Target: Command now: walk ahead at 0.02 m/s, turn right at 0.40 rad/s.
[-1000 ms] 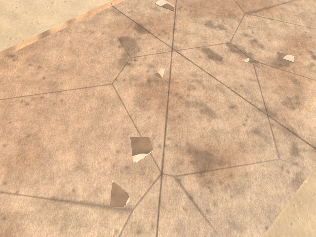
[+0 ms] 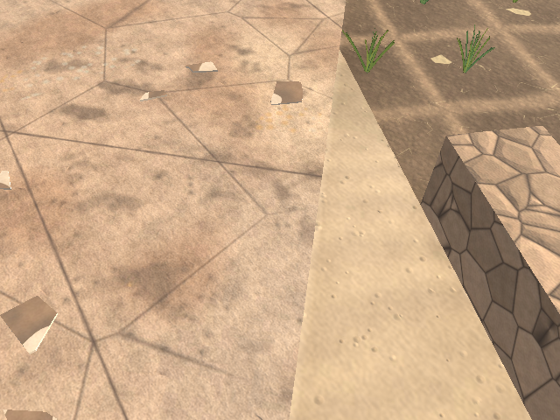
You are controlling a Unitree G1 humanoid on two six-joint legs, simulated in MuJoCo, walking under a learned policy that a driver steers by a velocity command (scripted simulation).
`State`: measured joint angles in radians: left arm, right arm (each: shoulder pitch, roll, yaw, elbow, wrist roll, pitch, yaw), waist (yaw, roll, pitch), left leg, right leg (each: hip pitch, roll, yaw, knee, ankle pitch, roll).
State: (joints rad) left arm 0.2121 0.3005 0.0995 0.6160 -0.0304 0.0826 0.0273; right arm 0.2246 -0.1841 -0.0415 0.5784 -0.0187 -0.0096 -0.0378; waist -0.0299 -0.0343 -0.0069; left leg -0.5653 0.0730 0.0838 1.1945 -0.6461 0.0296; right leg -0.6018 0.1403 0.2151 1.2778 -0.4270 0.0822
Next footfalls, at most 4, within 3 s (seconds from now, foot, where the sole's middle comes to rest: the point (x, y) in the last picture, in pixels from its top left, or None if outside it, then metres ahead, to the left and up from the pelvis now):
0.36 right None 0.02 -0.15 -0.82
0.96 left None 0.23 0.19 -0.69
1.52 right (155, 357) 0.63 0.27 -0.69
1.98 left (55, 287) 0.82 0.54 -0.69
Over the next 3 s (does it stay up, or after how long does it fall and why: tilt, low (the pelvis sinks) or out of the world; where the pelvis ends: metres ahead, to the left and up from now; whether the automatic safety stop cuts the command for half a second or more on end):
stays up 1.08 0.40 0.08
